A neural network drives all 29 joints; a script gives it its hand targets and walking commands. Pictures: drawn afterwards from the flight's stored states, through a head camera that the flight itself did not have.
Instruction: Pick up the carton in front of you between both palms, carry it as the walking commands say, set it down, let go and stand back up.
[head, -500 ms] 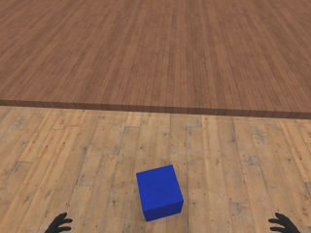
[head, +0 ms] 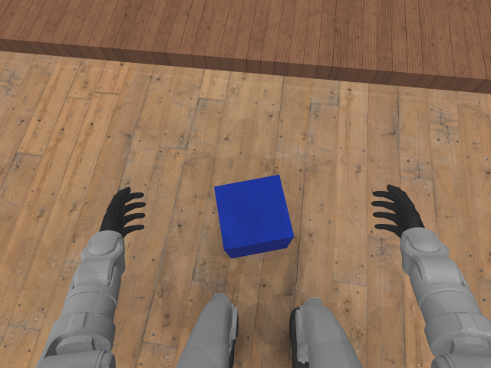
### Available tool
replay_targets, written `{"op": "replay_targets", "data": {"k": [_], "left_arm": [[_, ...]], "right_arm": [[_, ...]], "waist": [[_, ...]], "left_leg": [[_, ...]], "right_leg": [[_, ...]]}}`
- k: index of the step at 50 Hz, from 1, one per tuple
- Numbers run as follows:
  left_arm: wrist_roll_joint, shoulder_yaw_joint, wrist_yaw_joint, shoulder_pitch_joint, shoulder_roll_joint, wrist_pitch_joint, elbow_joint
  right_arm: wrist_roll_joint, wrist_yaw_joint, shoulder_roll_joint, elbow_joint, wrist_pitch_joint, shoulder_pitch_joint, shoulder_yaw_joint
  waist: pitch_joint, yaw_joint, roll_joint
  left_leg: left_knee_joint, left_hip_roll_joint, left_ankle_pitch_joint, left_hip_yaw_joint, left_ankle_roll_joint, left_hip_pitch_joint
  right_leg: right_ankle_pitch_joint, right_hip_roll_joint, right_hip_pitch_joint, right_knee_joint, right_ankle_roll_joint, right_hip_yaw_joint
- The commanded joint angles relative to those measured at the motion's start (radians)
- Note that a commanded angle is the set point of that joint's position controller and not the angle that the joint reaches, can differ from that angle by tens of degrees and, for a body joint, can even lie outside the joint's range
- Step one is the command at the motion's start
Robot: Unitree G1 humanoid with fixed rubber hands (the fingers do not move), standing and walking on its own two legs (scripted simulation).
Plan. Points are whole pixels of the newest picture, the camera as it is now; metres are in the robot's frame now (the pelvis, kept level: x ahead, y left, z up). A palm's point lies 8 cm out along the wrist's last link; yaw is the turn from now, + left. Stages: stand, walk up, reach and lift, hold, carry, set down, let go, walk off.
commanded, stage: reach and lift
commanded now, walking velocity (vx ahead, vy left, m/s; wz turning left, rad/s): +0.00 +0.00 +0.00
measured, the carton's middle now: (253, 219) +0.45 +0.05 -0.58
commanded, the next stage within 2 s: none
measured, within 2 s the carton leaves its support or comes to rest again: neither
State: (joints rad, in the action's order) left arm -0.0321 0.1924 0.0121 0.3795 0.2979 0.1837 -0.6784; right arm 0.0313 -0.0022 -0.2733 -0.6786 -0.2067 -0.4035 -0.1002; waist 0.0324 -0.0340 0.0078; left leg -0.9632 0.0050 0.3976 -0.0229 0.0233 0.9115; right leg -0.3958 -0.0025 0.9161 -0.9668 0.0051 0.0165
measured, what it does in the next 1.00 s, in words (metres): lowers itself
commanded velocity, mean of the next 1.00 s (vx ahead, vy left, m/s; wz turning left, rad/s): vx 0.00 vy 0.00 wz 0.00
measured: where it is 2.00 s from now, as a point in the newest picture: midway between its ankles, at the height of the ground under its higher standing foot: (264, 352)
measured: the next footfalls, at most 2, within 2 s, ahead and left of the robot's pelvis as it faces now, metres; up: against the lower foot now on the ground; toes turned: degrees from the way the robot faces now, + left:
none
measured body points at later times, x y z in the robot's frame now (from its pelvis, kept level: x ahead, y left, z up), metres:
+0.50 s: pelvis -0.05 -0.01 -0.07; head +0.25 -0.01 +0.27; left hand +0.43 +0.24 -0.16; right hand +0.51 -0.14 -0.17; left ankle +0.03 +0.13 -0.67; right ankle +0.03 -0.12 -0.67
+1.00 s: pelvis -0.05 -0.01 -0.21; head +0.29 +0.00 +0.07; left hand +0.42 +0.25 -0.36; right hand +0.50 -0.14 -0.38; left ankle +0.03 +0.13 -0.67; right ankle +0.03 -0.13 -0.67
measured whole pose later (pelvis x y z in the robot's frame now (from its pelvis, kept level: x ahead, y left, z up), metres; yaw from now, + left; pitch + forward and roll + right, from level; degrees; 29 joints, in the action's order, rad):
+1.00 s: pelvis -0.05 -0.01 -0.21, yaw +3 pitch +52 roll +3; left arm -0.06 0.38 -0.06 1.06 0.20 0.07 -0.84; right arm 0.00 -0.06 -0.32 -0.99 -0.12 -1.23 -0.15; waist -0.04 -0.09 0.02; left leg -1.71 -0.04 0.52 -0.04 0.06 2.10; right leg -0.54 -0.05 2.11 -1.75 0.02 0.06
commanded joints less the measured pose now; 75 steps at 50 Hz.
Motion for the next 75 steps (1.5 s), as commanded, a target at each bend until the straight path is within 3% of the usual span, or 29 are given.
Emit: {"op": "replay_targets", "data": {"k": [1,3,6,7,9,10,14,15,18,21,30,34,35,37,44,50,52,53,57,58,61,64,65,66,67,68,72,74,75], "left_arm": [[-0.028,0.045,-0.029,0.193,0.123,-0.021,0.049],[-0.006,0.103,-0.042,0.345,0.126,-0.016,-0.005],[-0.028,0.093,-0.062,0.555,0.111,-0.017,0.069],[-0.041,0.109,-0.071,0.575,0.114,-0.004,0.012],[-0.057,0.103,-0.062,0.606,0.128,0.001,-0.018],[-0.024,0.104,-0.064,0.600,0.067,-0.005,-0.017],[-0.033,0.191,-0.072,0.770,0.113,0.016,-0.076],[-0.004,0.147,-0.074,0.810,0.093,0.015,-0.013],[0.014,0.208,-0.077,0.867,0.015,0.023,-0.110],[0.056,0.284,-0.081,0.856,0.008,-0.007,-0.063],[0.112,0.302,-0.070,0.834,-0.097,-0.086,-0.009],[0.088,0.311,-0.061,0.775,-0.070,-0.106,-0.062],[0.083,0.289,-0.055,0.837,-0.081,-0.107,-0.070],[0.081,0.277,-0.050,0.818,-0.030,-0.127,-0.010],[-0.016,0.213,-0.061,0.795,0.028,-0.155,-0.008],[-0.088,0.109,-0.105,0.948,-0.010,-0.119,-0.045],[-0.092,0.115,-0.125,0.966,0.039,-0.122,-0.075],[-0.148,0.092,-0.130,1.024,0.063,-0.108,-0.088],[-0.173,0.069,-0.136,1.156,0.130,-0.090,-0.079],[-0.162,0.056,-0.134,1.134,0.103,-0.091,-0.162],[-0.135,0.087,-0.138,1.201,0.173,-0.094,-0.240],[-0.108,0.092,-0.139,1.192,0.162,-0.122,-0.299],[-0.140,0.024,-0.140,1.247,0.097,-0.137,-0.225],[-0.130,0.051,-0.147,1.221,0.112,-0.144,-0.293],[-0.164,0.032,-0.144,1.240,0.151,-0.155,-0.310],[-0.179,-0.006,-0.144,1.259,0.096,-0.167,-0.285],[-0.193,0.014,-0.146,1.250,0.082,-0.184,-0.294],[-0.229,-0.004,-0.143,1.212,0.077,-0.194,-0.317],[-0.229,-0.017,-0.147,1.188,0.100,-0.197,-0.342]], "right_arm": [[0.002,-0.003,-0.133,-0.011,0.007,-0.249,-0.017],[0.037,-0.003,-0.099,0.008,0.010,-0.472,0.014],[0.017,0.000,-0.172,-0.027,0.013,-0.653,-0.096],[0.003,0.003,-0.163,-0.041,0.001,-0.795,-0.052],[0.047,0.002,-0.121,-0.076,-0.005,-0.702,0.007],[-0.006,-0.009,-0.201,-0.098,-0.008,-0.742,-0.110],[-0.013,-0.002,-0.214,-0.129,-0.014,-0.984,-0.058],[-0.015,-0.002,-0.203,-0.220,-0.033,-0.982,-0.075],[-0.044,0.019,-0.158,-0.290,-0.020,-1.101,-0.084],[-0.093,0.039,-0.163,-0.255,0.002,-1.137,-0.096],[-0.184,0.018,-0.123,-0.315,0.061,-1.099,-0.215],[-0.149,0.005,-0.083,-0.299,0.079,-1.089,-0.148],[-0.135,0.002,-0.046,-0.288,0.087,-1.070,-0.153],[-0.101,-0.012,-0.057,-0.220,0.102,-1.080,-0.144],[-0.049,-0.062,-0.087,-0.137,0.114,-1.044,-0.069],[0.056,-0.059,-0.193,-0.124,0.115,-1.221,0.000],[0.095,-0.077,-0.194,-0.210,0.104,-1.243,0.007],[0.089,-0.073,-0.216,-0.149,0.105,-1.333,0.063],[0.034,-0.091,-0.278,-0.264,0.081,-1.344,-0.007],[0.104,-0.087,-0.184,-0.316,0.078,-1.374,0.080],[0.112,-0.071,-0.236,-0.370,0.079,-1.428,0.077],[0.173,-0.058,-0.219,-0.383,0.107,-1.448,0.127],[0.141,-0.069,-0.225,-0.394,0.128,-1.422,0.088],[0.156,-0.065,-0.272,-0.469,0.128,-1.421,0.087],[0.159,-0.066,-0.255,-0.417,0.148,-1.434,0.083],[0.144,-0.071,-0.251,-0.483,0.157,-1.391,0.081],[0.135,-0.071,-0.287,-0.433,0.184,-1.451,0.129],[0.112,-0.089,-0.306,-0.379,0.202,-1.461,0.105],[0.154,-0.085,-0.255,-0.362,0.201,-1.441,0.141]], "waist": [[-0.593,-0.030,0.040],[-0.586,-0.122,0.028],[-0.742,-0.033,-0.045],[-0.745,-0.108,0.027],[-0.828,-0.074,0.111],[-0.858,-0.058,-0.032],[-0.922,-0.093,0.130],[-0.931,-0.101,0.009],[-0.868,-0.081,0.059],[-1.033,-0.166,0.129],[-1.061,-0.109,0.104],[-1.106,-0.160,0.166],[-0.993,-0.105,0.150],[-1.041,-0.180,0.082],[-1.285,-0.096,0.217],[-1.202,-0.082,0.066],[-1.102,-0.159,0.020],[-1.184,-0.099,0.146],[-1.130,-0.004,0.137],[-1.056,-0.112,0.127],[-0.993,-0.088,0.126],[-0.915,-0.173,0.075],[-0.974,-0.092,0.042],[-0.942,-0.129,0.005],[-0.976,-0.057,0.103],[-0.973,-0.048,0.018],[-0.940,-0.093,0.096],[-0.979,-0.016,0.108],[-0.980,-0.074,0.141]], "left_leg": [[0.047,-0.054,-0.331,0.045,0.026,-0.086],[0.011,-0.055,-0.256,0.061,0.015,0.021],[0.026,-0.047,-0.274,0.055,0.031,-0.024],[0.009,-0.048,-0.239,0.076,0.037,0.081],[-0.017,-0.039,-0.298,0.066,0.021,0.015],[-0.025,-0.047,-0.272,0.098,0.051,0.075],[-0.037,-0.051,-0.177,0.077,0.024,0.146],[-0.026,-0.050,-0.143,0.114,0.049,0.162],[-0.044,-0.069,-0.146,0.112,0.056,0.209],[-0.079,-0.078,-0.274,0.127,0.055,0.225],[-0.240,-0.084,-0.425,0.134,0.079,0.416],[-0.296,-0.084,-0.391,0.145,0.079,0.582],[-0.346,-0.069,-0.403,0.109,0.068,0.628],[-0.420,-0.077,-0.403,0.133,0.073,0.557],[-0.612,-0.084,-0.447,0.117,0.076,0.788],[-0.768,-0.060,-0.248,0.133,0.079,0.692],[-0.787,-0.050,-0.267,0.138,0.085,0.708],[-0.810,-0.050,-0.269,0.110,0.065,0.720],[-0.844,-0.038,-0.100,0.120,0.081,0.772],[-0.846,-0.032,-0.091,0.123,0.067,0.801],[-0.898,-0.021,-0.037,0.117,0.061,0.808],[-0.918,-0.010,-0.044,0.103,0.046,0.776],[-0.954,-0.025,-0.118,0.126,0.068,0.835],[-0.944,-0.023,-0.138,0.120,0.068,0.801],[-0.980,-0.018,-0.191,0.082,0.051,0.745],[-1.004,-0.019,-0.175,0.092,0.073,0.737],[-1.027,-0.041,-0.291,0.084,0.078,0.756],[-1.063,-0.049,-0.329,0.080,0.069,0.744],[-1.049,-0.045,-0.304,0.071,0.051,0.767]], "right_leg": [[0.335,-0.057,-0.220,0.019,0.043,-0.003],[0.237,-0.026,-0.123,0.023,0.043,0.024],[0.236,-0.042,-0.042,-0.003,0.022,0.002],[0.165,-0.042,-0.089,-0.029,0.032,0.006],[0.251,-0.042,-0.047,-0.022,0.036,0.004],[0.248,-0.057,-0.082,-0.029,0.024,0.005],[0.128,-0.041,-0.075,-0.030,0.031,0.013],[0.123,-0.044,-0.046,-0.053,0.021,0.011],[0.099,-0.057,0.050,-0.057,0.015,-0.020],[0.223,-0.064,-0.037,-0.123,0.025,-0.007],[0.459,-0.093,0.156,-0.268,0.011,-0.014],[0.505,-0.096,0.087,-0.377,0.017,-0.001],[0.506,-0.085,0.237,-0.394,0.018,-0.003],[0.384,-0.093,0.359,-0.448,0.020,-0.012],[0.622,-0.071,0.213,-0.709,0.037,-0.011],[0.195,-0.073,0.558,-0.779,0.026,-0.049],[0.173,-0.072,0.624,-0.825,0.025,-0.035],[0.198,-0.039,0.527,-0.845,0.028,-0.049],[0.069,-0.039,0.558,-0.872,0.025,-0.059],[0.055,-0.031,0.573,-0.909,0.020,-0.047],[-0.011,-0.027,0.614,-0.918,0.028,-0.032],[-0.052,-0.018,0.767,-0.974,0.031,-0.031],[0.027,-0.024,0.718,-0.965,0.007,-0.001],[0.052,-0.020,0.761,-1.010,0.015,-0.030],[0.129,-0.016,0.734,-1.022,0.044,-0.057],[0.097,0.000,0.740,-1.043,0.031,-0.039],[0.193,-0.009,0.727,-1.063,0.027,-0.021],[0.213,-0.003,0.710,-1.030,0.026,-0.010],[0.210,-0.008,0.725,-1.080,0.031,-0.027]]}}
